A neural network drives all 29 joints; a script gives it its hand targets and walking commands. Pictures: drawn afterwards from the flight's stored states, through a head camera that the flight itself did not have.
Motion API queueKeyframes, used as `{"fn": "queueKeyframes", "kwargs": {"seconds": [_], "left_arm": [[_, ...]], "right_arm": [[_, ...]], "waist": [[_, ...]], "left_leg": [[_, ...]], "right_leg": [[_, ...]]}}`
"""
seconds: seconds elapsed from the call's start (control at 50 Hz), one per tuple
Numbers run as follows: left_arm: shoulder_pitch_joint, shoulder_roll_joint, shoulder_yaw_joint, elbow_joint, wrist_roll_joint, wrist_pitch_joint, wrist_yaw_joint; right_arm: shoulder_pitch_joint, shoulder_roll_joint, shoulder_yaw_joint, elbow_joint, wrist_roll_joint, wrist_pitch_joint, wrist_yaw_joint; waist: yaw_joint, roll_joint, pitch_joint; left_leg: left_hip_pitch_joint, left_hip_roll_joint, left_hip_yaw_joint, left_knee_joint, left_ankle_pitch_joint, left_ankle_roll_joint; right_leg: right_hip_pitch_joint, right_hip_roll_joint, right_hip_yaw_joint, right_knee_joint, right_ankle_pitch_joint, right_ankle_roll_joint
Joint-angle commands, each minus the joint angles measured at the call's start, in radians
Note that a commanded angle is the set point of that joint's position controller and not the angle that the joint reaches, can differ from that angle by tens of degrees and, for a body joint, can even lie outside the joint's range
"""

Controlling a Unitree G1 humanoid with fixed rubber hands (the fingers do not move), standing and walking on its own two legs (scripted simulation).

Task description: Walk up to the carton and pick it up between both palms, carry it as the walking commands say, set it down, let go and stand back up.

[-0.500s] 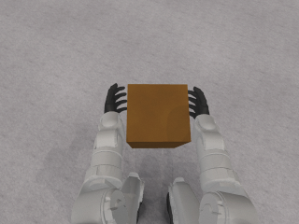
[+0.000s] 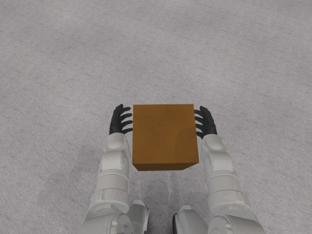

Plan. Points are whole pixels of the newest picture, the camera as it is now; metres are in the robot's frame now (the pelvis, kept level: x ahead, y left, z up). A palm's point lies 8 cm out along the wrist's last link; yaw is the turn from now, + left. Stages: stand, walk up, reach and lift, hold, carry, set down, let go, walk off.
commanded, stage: reach and lift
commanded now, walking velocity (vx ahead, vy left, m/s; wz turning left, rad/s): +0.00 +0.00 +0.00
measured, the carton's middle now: (161, 142) +0.37 +0.02 -0.10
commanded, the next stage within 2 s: none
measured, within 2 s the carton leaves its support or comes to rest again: neither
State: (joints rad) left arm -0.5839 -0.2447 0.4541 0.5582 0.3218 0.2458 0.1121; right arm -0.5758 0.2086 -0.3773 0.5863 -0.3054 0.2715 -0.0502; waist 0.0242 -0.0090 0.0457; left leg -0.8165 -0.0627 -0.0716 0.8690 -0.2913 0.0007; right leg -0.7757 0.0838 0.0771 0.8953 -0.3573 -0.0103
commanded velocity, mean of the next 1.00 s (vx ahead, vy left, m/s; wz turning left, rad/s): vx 0.00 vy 0.00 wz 0.00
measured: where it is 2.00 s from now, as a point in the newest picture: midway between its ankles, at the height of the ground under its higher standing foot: outside the picture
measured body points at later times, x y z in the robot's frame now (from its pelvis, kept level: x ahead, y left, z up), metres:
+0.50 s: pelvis +0.02 +0.00 +0.04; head +0.07 +0.00 +0.49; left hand +0.37 +0.14 +0.04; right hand +0.37 -0.11 +0.03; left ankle +0.07 +0.11 -0.69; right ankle +0.04 -0.11 -0.69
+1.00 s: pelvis +0.03 +0.00 +0.05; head -0.02 +0.00 +0.50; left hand +0.35 +0.13 +0.10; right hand +0.35 -0.11 +0.10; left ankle +0.07 +0.11 -0.69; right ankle +0.04 -0.11 -0.69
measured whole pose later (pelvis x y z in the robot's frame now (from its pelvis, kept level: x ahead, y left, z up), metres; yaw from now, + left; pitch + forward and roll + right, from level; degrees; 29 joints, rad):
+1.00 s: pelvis +0.03 +0.00 +0.05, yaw +1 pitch -8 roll +0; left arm -0.44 -0.21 0.31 0.46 0.27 0.64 0.13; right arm -0.45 0.21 -0.27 0.49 -0.29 0.66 -0.07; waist 0.00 0.00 0.03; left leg -0.14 -0.06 -0.09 0.48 -0.20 0.01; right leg -0.09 0.06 0.09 0.50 -0.26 -0.02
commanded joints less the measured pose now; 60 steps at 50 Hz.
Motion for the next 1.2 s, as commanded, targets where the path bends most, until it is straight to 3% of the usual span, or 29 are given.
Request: {"fn": "queueKeyframes", "kwargs": {"seconds": [0.0, 0.38, 0.54, 0.74, 1.0, 1.18], "left_arm": [[-0.455, -1.036, -0.584, 0.163, -0.095, 0.023, -0.223], [-0.368, -1.048, -0.634, 0.111, -0.153, 0.106, -0.234], [-0.351, -1.058, -0.649, 0.087, -0.196, 0.188, -0.230], [-0.334, -1.072, -0.698, -0.010, -0.266, 0.304, -0.234], [-0.406, -1.048, -0.655, -0.025, -0.286, 0.422, -0.243], [-0.498, -1.032, -0.597, 0.019, -0.272, 0.430, -0.239]], "right_arm": [[-0.587, 0.965, 0.553, 0.030, 0.097, -0.045, 0.177], [-0.501, 0.987, 0.591, -0.002, 0.130, 0.039, 0.182], [-0.467, 1.007, 0.584, 0.001, 0.161, 0.121, 0.182], [-0.435, 1.039, 0.622, -0.080, 0.218, 0.237, 0.187], [-0.486, 1.015, 0.579, -0.091, 0.242, 0.358, 0.193], [-0.572, 0.996, 0.522, -0.047, 0.233, 0.374, 0.189]], "waist": [[0.003, 0.004, -0.615], [0.004, 0.007, -0.506], [-0.003, 0.015, -0.426], [-0.010, 0.014, -0.377], [-0.031, 0.011, -0.248], [-0.034, 0.006, -0.229]], "left_leg": [[0.465, -0.051, -0.026, -0.109, 0.236, -0.004], [0.684, -0.025, -0.027, -0.304, 0.259, -0.014], [0.744, -0.014, -0.030, -0.355, 0.262, -0.018], [0.813, -0.004, -0.038, -0.394, 0.304, -0.014], [0.826, 0.007, -0.043, -0.444, 0.173, -0.002], [0.811, 0.010, -0.038, -0.439, 0.110, 0.007]], "right_leg": [[0.216, 0.036, 0.046, -0.172, 0.208, -0.001], [0.437, 0.003, 0.056, -0.364, 0.239, -0.006], [0.495, -0.008, 0.052, -0.410, 0.242, -0.009], [0.589, -0.018, 0.048, -0.455, 0.286, -0.008], [0.633, -0.040, 0.047, -0.501, 0.175, -0.008], [0.605, -0.040, 0.044, -0.497, 0.106, -0.008]]}}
